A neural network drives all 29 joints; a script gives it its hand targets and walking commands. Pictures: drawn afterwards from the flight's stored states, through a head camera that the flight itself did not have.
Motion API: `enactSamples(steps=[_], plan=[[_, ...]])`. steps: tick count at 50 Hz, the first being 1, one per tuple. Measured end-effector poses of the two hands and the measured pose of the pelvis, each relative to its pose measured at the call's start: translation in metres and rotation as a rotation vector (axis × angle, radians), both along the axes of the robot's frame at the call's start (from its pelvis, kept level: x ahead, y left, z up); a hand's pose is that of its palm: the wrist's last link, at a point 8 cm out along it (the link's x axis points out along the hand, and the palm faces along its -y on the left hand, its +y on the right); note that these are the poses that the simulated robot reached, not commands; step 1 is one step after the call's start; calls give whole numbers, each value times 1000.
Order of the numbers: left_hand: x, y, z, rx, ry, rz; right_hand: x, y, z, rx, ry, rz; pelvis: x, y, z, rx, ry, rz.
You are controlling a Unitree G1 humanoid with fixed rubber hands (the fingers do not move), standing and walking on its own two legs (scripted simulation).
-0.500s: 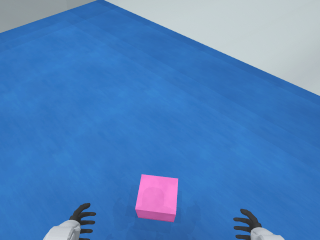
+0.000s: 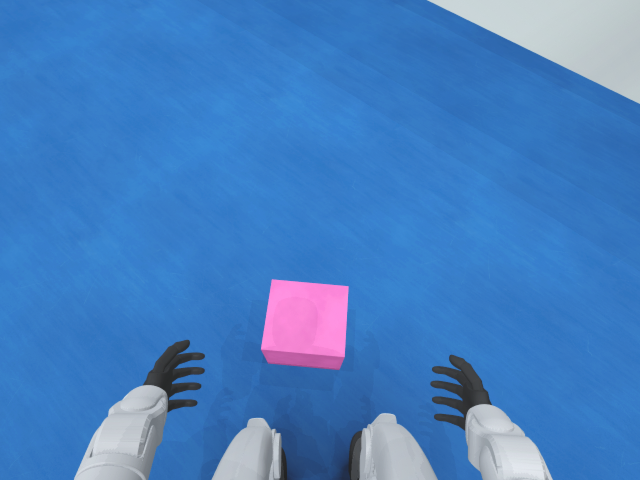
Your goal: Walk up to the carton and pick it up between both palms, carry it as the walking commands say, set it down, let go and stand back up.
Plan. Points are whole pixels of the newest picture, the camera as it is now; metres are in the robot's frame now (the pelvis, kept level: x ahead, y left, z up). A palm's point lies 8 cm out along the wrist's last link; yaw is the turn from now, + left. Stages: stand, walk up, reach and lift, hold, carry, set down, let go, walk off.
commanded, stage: reach and lift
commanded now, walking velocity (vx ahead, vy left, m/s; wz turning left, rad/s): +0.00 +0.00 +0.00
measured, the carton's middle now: (306, 326) +0.47 +0.03 -0.61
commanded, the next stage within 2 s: none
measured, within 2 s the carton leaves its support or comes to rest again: neither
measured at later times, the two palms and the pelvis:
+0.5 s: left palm (186, 295) +0.38 +0.21 -0.13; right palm (435, 316) +0.36 -0.17 -0.13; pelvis -0.03 +0.00 -0.04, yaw +0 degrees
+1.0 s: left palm (198, 245) +0.48 +0.22 -0.16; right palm (420, 263) +0.46 -0.17 -0.16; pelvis -0.02 +0.01 -0.05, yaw +0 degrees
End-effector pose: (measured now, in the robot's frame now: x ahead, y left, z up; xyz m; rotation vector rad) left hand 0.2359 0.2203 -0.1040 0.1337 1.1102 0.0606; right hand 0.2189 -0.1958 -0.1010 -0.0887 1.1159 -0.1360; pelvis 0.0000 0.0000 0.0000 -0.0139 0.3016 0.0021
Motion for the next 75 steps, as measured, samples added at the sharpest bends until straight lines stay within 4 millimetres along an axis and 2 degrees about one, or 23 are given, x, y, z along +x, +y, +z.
enactSamples(steps=[6, 16, 28, 36, 44, 47, 51, 56, 65, 75], plan=[[26, 2, -5, -6, -55, 10, 30, 2, -6, -14, -51, 10, -15, 1, -11, 1, -6, 2], [94, -2, -10, -25, -163, 12, 89, 12, -17, -14, -157, -22, -29, 1, -25, 5, 78, 3], [163, -3, -29, -45, -316, 27, 158, 25, -38, -7, -310, -54, -29, 2, -43, 5, 269, 3], [206, 5, -35, -43, -408, 35, 203, 26, -44, -19, -408, -56, -26, 3, -48, 1, 367, 3], [243, 3, -42, -53, -471, 32, 240, 32, -50, -14, -472, -55, -21, 6, -50, -6, 444, 3], [249, 1, -46, -56, -481, 25, 244, 32, -54, -14, -483, -55, -18, 8, -50, -9, 468, 2], [247, 1, -55, -59, -474, 23, 240, 30, -62, -13, -478, -58, -15, 10, -50, -12, 495, 2], [242, 4, -76, -61, -448, 32, 236, 29, -82, -7, -456, -60, -14, 10, -62, -13, 528, 12], [244, 1, -135, -48, -449, 34, 242, 34, -140, 4, -452, -62, -24, 5, -119, -19, 571, 18], [239, -3, -206, -34, -459, 46, 236, 31, -209, -16, -457, -66, -40, 0, -184, -25, 560, 14]])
